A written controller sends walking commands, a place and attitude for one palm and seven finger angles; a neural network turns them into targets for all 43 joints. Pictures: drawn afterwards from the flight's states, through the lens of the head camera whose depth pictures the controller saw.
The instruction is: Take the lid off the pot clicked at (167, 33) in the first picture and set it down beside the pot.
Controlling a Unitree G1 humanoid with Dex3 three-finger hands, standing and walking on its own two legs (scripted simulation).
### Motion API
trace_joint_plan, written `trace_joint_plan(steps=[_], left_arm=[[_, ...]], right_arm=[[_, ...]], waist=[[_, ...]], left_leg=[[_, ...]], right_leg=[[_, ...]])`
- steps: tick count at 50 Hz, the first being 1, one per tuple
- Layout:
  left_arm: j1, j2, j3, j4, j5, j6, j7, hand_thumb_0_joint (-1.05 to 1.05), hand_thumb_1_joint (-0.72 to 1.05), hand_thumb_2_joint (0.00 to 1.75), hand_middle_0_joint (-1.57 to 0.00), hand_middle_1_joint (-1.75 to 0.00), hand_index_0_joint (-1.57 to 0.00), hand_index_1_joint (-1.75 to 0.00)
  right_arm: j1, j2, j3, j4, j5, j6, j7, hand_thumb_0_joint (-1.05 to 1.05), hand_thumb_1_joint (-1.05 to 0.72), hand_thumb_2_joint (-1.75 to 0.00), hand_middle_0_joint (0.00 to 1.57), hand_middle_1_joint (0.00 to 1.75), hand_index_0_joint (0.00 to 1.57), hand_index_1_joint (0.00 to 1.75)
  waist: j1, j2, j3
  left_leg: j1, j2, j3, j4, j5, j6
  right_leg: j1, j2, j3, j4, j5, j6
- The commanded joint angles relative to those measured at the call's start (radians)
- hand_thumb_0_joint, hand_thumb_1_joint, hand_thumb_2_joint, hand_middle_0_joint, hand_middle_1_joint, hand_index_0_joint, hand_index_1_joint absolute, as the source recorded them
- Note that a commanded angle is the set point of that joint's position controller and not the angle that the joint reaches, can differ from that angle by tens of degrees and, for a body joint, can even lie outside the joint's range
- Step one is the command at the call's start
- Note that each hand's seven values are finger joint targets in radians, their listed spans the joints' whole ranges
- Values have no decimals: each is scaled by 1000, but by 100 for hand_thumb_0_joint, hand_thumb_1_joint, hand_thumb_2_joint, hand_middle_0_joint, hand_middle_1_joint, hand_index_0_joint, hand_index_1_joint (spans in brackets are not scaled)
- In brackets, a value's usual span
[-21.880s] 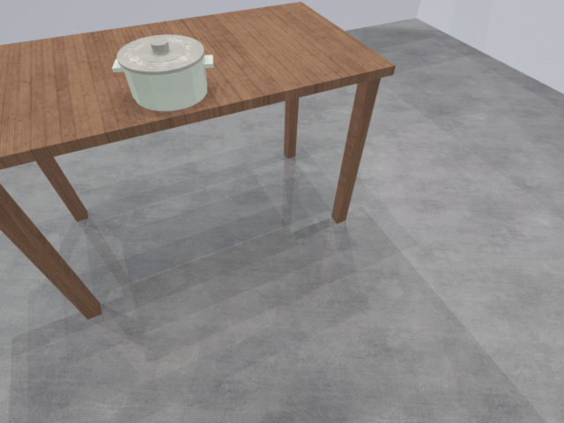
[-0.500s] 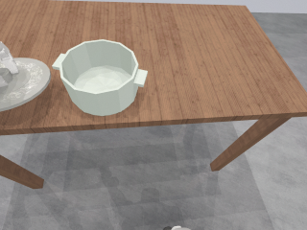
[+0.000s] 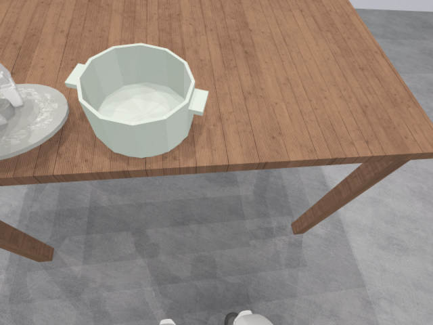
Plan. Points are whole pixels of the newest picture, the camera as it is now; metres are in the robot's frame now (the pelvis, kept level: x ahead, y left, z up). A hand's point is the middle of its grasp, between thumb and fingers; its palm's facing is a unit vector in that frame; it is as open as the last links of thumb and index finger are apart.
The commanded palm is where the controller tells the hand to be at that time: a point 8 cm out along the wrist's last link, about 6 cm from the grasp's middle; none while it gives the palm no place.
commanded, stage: lower the lid onto the table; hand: left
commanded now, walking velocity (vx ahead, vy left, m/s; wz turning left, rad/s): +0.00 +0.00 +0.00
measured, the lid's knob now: out of the picture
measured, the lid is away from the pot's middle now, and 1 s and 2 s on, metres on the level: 0.24 0.24 0.24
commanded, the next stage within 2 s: open the fingers wide in 0.24 s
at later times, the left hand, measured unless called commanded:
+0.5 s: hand out of the picture +0.47 +0.34 +0.08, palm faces -0.45 -0.15 -0.88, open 7.2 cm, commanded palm +0.50 +0.34 +0.14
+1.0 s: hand out of the picture +0.46 +0.34 +0.08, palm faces -0.45 -0.13 -0.88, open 8.4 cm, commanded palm +0.49 +0.34 +0.14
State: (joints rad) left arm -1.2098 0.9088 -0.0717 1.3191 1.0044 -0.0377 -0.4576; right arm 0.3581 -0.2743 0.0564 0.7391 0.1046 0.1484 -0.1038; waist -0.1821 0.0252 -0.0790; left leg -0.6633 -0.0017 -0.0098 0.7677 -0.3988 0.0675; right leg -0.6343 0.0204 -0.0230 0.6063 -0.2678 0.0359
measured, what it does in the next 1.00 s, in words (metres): stands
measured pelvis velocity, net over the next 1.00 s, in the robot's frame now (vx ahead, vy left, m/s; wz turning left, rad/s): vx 0.00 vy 0.00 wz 0.00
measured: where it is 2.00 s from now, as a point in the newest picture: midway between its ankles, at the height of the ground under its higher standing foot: outside the picture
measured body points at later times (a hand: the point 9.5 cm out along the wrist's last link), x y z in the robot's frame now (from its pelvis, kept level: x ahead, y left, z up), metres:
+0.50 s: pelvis +0.00 +0.00 -0.01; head +0.11 +0.03 +0.43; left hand +0.49 +0.35 +0.13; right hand -0.03 -0.27 -0.12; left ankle -0.03 +0.07 -0.71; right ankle +0.01 -0.15 -0.71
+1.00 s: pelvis +0.00 +0.00 -0.01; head +0.11 +0.03 +0.43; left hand +0.48 +0.35 +0.13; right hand +0.02 -0.28 -0.12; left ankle -0.03 +0.07 -0.71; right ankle +0.01 -0.15 -0.71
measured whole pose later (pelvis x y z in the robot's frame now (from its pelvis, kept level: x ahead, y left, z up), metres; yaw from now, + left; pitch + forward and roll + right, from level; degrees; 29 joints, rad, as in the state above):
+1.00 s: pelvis +0.00 +0.00 -0.01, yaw +0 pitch +18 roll -4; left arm -1.05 0.90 0.00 1.13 1.00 -0.16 -0.40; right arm 0.30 -0.26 0.04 0.68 0.10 0.25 -0.09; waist -0.14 0.03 -0.09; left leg -0.71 0.00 -0.02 0.81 -0.41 0.06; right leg -0.68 0.02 -0.03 0.66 -0.29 0.03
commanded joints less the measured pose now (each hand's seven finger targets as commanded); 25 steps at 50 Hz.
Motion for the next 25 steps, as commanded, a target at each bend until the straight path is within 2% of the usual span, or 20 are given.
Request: trace_joint_plan(steps=[1,2,3,5,6,7,8,9,10,11,12,15,16,17,18,20,21,22,23,25], left_arm=[[-517,313,42,-253,-8,-19,43,0,80,79,-96,-109,-87,-102],[-565,331,55,-292,2,-18,50,0,80,79,-96,-109,-87,-102],[-524,293,34,-234,6,-15,49,0,80,79,-96,-109,-87,-102],[-491,277,25,-182,3,-13,42,0,80,79,-96,-109,-87,-102],[-486,283,28,-208,-7,-21,40,0,80,79,-96,-109,-87,-102],[-501,281,24,-191,4,-13,42,0,80,79,-96,-109,-87,-102],[-471,238,-7,-147,0,-10,39,0,80,79,-96,-109,-87,-102],[-468,239,-9,-145,-3,-10,37,0,80,79,-96,-109,-87,-102],[-491,274,12,-170,0,-12,42,0,80,79,-96,-109,-87,-102],[-494,256,3,-196,-6,-20,42,0,80,79,-96,-109,-87,-102],[-505,299,32,-197,10,-18,49,0,80,79,-96,-109,-87,-102],[-488,255,0,-152,5,-13,42,0,80,79,-96,-109,-87,-102],[-479,243,-7,-165,-3,-20,41,0,80,79,-96,-109,-87,-102],[-259,302,113,-222,7,-26,49,0,80,79,-96,-109,-87,-102],[-246,301,137,-343,18,-70,64,0,79,77,-94,-109,-85,-103],[-324,255,93,-348,9,-84,71,0,76,74,-91,-109,-82,-103],[-338,248,89,-378,-7,-97,72,0,75,72,-89,-109,-80,-103],[-330,337,151,-374,7,-101,80,0,73,70,-87,-109,-79,-103],[-285,323,139,-313,12,-100,82,0,71,69,-85,-109,-77,-103],[-318,343,147,-369,9,-110,83,0,68,68,-82,-108,-75,-103]], right_arm=[[139,-207,-58,-37,-5,-6,-24,0,-90,-90,20,30,20,30],[151,-208,-66,-35,-12,-4,-24,0,-90,-90,20,30,20,30],[158,-201,-66,-31,-9,-8,-25,0,-90,-90,20,30,20,30],[161,-208,-64,-26,-9,-4,-22,0,-90,-90,20,30,20,30],[148,-206,-56,-28,-7,-4,-25,0,-90,-90,20,30,20,30],[156,-208,-61,-26,-10,0,-23,0,-90,-90,20,30,20,30],[155,-206,-58,-28,-4,0,-24,0,-90,-90,20,30,20,30],[154,-211,-56,-28,-5,3,-23,0,-90,-90,20,30,20,30],[156,-214,-57,-27,-6,6,-23,0,-90,-90,20,30,20,30],[148,-208,-53,-29,-6,2,-27,0,-90,-90,20,30,20,30],[164,-209,-59,-25,-11,7,-26,0,-90,-90,20,30,20,30],[166,-210,-57,-28,-7,8,-25,0,-90,-90,20,30,20,30],[156,-208,-51,-29,-4,7,-28,0,-90,-90,20,30,20,30],[151,-187,-69,-85,-10,16,-2,0,-90,-90,20,30,20,30],[139,-194,-76,-97,-24,34,-1,0,-90,-90,20,30,20,30],[124,-193,-79,-84,-20,58,-2,0,-90,-90,20,30,20,30],[118,-192,-76,-86,-16,61,-5,0,-90,-90,20,30,20,30],[122,-196,-79,-85,-17,69,-5,0,-90,-90,20,30,20,30],[122,-192,-74,-90,-13,72,-8,0,-90,-90,20,30,20,30],[113,-194,-75,-90,-12,82,-7,0,-90,-90,20,30,20,30]], waist=[[7,233,-458],[5,271,-514],[-2,280,-487],[-14,214,-422],[-3,227,-429],[-11,215,-440],[-20,206,-393],[-20,177,-376],[-18,189,-395],[-8,227,-421],[-10,220,-460],[-25,190,-416],[-20,189,-423],[75,214,-517],[56,208,-509],[20,180,-441],[22,179,-432],[36,173,-463],[25,155,-435],[33,183,-456]], left_leg=[[419,10,-45,-36,670,-34],[460,16,-54,-32,687,-39],[465,14,-54,-19,720,-41],[409,15,-51,-18,657,-35],[408,13,-45,-17,688,-36],[396,14,-49,-17,642,-34],[368,12,-46,-16,603,-30],[337,11,-45,-22,548,-24],[333,12,-46,-23,531,-22],[359,12,-45,-17,594,-29],[374,16,-53,-5,612,-32],[332,13,-48,-5,543,-22],[336,12,-49,-1,577,-27],[382,-3,-66,-2,698,-55],[395,9,-60,10,747,-56],[368,12,-56,-3,641,-41],[374,10,-53,-8,650,-37],[366,7,-54,-10,617,-34],[331,-3,-42,-5,573,-22],[336,-1,-44,-17,563,-26]], right_leg=[[64,65,-54,-4,229,-52],[54,64,-47,-4,229,-49],[25,66,-51,-2,235,-51],[2,68,-56,-2,210,-48],[19,70,-60,6,221,-50],[8,68,-53,6,203,-46],[-15,67,-58,7,187,-49],[-10,66,-56,7,170,-49],[-2,65,-54,11,166,-51],[-1,68,-62,22,178,-55],[-2,69,-54,26,186,-49],[-21,67,-56,26,165,-49],[-20,71,-63,36,167,-51],[43,70,-69,56,198,-64],[8,73,-66,48,220,-68],[-21,69,-57,23,168,-58],[-11,70,-61,21,168,-59],[13,70,-51,22,162,-57],[12,69,-48,24,165,-60],[28,66,-49,25,166,-63]])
